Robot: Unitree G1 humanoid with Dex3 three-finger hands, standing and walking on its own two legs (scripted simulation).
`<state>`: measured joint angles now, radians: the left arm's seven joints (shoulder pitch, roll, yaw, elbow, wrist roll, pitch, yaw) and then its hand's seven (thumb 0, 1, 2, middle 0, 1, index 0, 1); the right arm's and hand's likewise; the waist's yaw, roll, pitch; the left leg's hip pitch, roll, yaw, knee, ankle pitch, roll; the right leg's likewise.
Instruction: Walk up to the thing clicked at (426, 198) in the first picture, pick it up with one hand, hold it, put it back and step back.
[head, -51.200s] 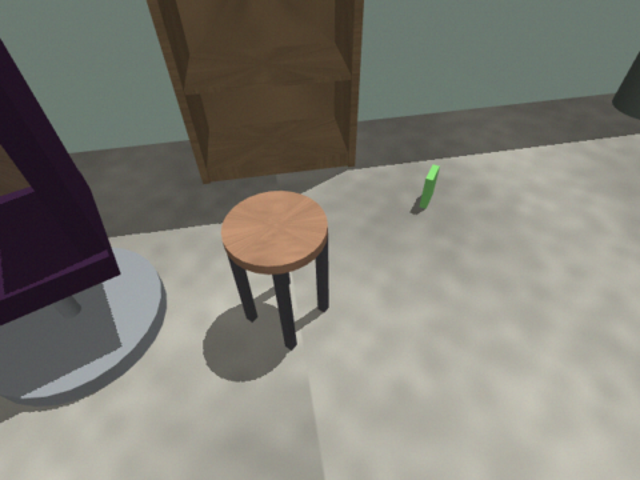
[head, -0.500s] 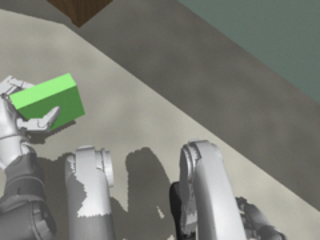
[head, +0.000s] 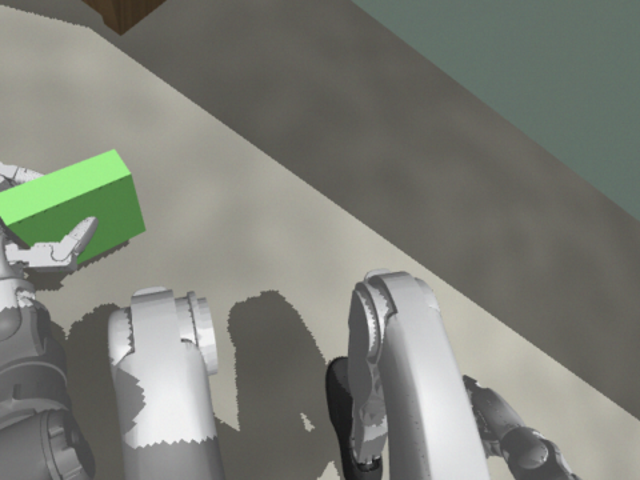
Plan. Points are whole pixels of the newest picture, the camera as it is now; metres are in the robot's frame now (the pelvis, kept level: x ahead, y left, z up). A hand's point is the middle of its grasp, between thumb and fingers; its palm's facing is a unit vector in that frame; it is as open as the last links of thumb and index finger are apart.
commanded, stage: lower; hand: left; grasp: from the side
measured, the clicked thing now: (84, 217) +0.42 +0.27 -0.12
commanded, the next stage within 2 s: loosen in 1.42 s
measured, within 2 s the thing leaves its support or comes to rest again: rests again in 1.12 s
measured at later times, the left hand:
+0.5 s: hand (60, 223) +0.42 +0.30 -0.14, palm faces +0.38 -0.92 +0.01, open 8.2 cm
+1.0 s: hand (67, 227) +0.42 +0.30 -0.17, palm faces +0.41 -0.91 +0.02, open 8.2 cm
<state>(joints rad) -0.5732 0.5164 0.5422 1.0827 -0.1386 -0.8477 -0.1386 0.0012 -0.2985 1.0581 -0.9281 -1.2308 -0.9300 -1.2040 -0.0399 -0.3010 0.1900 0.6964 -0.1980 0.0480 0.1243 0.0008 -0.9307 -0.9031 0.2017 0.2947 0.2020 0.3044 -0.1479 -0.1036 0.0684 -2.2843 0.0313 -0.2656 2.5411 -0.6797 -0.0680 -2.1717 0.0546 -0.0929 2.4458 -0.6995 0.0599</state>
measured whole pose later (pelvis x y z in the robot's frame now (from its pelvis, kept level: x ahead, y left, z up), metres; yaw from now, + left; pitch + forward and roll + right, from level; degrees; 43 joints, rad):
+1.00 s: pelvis -0.01 +0.02 -0.02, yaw -5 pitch +13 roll -16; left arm -0.61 0.76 0.59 1.36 -0.11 -1.06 -0.01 0.00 -0.29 1.04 -0.93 -1.22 -0.93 -1.19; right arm -0.15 -0.36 0.44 0.58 -0.33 0.03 0.15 0.00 -0.90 -0.89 0.20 0.30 0.20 0.30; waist -0.22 -0.25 0.26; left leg -2.24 0.03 -0.39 2.65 -0.69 -0.04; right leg -2.07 0.10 -0.18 2.44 -0.66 0.07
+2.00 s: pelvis -0.02 +0.03 -0.02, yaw -7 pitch +10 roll -18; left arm -0.60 0.81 0.57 1.40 -0.09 -1.13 0.05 -0.01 -0.42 0.28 -0.51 -0.41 -0.52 -0.40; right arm -0.18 -0.35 0.51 0.56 -0.37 0.03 0.15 0.00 -0.92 -0.89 0.21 0.30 0.21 0.31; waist -0.21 -0.29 0.30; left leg -2.21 0.03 -0.44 2.68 -0.70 -0.03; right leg -2.03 0.12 -0.22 2.42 -0.65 0.07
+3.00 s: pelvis -0.01 +0.00 +0.09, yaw +3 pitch +31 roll -7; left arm -0.34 0.65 0.46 0.75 0.04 -0.23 -0.04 -0.02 -0.54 0.06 -0.06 -0.05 -0.06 -0.05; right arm 0.06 -0.28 0.04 0.59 -0.01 0.15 0.05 0.00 -0.91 -0.90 0.20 0.30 0.20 0.31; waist -0.04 0.00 -0.11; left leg -2.15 0.07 -0.15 2.23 -0.65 -0.02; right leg -2.05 0.02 -0.04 2.17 -0.67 0.05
